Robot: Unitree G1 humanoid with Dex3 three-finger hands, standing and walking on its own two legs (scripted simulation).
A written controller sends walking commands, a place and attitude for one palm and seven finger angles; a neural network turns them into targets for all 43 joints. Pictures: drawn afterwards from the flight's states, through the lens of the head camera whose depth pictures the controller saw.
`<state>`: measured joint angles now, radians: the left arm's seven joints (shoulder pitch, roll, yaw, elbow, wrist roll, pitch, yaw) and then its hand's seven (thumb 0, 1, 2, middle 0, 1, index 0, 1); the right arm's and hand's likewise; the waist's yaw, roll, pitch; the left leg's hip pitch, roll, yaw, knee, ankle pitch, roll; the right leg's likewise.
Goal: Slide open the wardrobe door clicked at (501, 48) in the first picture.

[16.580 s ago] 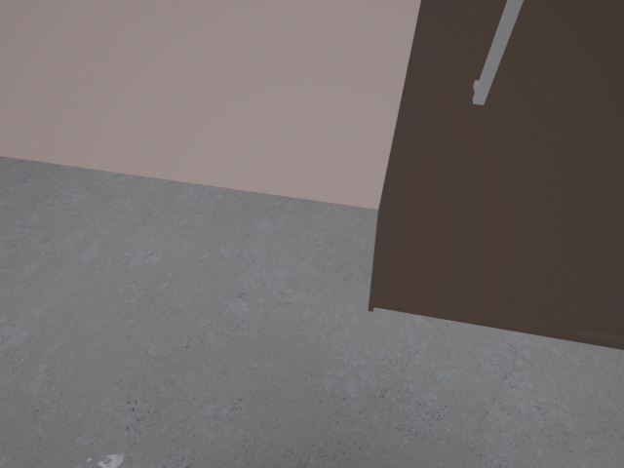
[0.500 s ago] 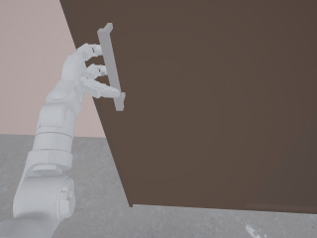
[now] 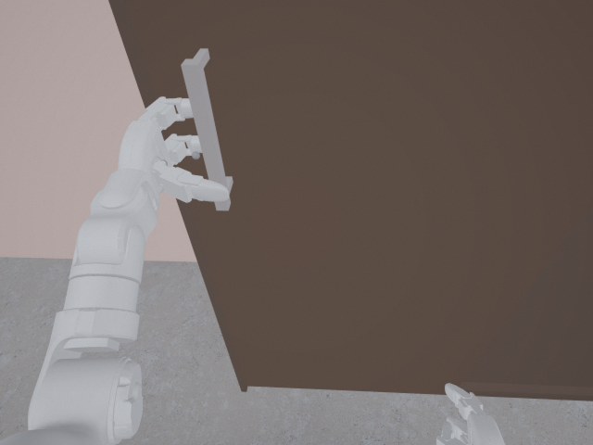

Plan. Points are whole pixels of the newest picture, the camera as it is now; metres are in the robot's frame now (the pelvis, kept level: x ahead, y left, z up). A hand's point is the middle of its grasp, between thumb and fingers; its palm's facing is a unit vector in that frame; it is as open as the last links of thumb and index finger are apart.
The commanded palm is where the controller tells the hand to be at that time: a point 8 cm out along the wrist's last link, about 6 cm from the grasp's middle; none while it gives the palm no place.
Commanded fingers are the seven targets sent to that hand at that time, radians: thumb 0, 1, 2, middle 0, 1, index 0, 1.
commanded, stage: slide the fingers in behind the handle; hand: left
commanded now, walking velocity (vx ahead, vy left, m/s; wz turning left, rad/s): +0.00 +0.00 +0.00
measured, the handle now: (213, 137) +0.45 +0.14 +0.22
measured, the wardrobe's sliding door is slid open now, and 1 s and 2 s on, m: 0.00 0.00 0.00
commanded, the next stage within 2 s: grip the handle and tug to test in 1.22 s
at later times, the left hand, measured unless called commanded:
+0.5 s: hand (211, 155) +0.39 +0.13 +0.23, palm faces +0.00 -1.00 -0.01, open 14.0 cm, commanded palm +0.36 +0.17 +0.23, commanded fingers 0.00 -0.50 0.30 -0.30 -1.20 -0.30 -1.20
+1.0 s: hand (221, 155) +0.39 +0.11 +0.24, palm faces +0.01 -1.00 -0.01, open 14.2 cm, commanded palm +0.36 +0.16 +0.23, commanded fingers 0.00 -0.50 0.30 -0.30 -1.20 -0.30 -1.20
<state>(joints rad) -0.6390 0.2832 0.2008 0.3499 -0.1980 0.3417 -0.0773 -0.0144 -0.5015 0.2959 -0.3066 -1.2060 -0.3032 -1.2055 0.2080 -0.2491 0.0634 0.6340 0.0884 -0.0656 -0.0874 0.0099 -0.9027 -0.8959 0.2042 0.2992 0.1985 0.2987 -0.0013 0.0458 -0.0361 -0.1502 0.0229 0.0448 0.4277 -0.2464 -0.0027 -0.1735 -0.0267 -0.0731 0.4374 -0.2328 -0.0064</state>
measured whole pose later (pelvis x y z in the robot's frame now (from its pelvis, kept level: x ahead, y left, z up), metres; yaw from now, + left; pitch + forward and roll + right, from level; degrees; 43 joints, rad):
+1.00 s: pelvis +0.00 +0.00 +0.00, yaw +1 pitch -2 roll +0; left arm -0.63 0.18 0.11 0.22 -0.19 0.43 0.03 -0.01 -0.50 0.30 -0.29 -1.20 -0.25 -1.20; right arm 0.18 -0.23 0.07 0.64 0.07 0.00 -0.07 0.01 -0.90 -0.90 0.20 0.30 0.20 0.30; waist 0.01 0.05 -0.04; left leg -0.14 0.02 0.03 0.44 -0.26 0.00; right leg -0.16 -0.03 -0.09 0.45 -0.25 0.00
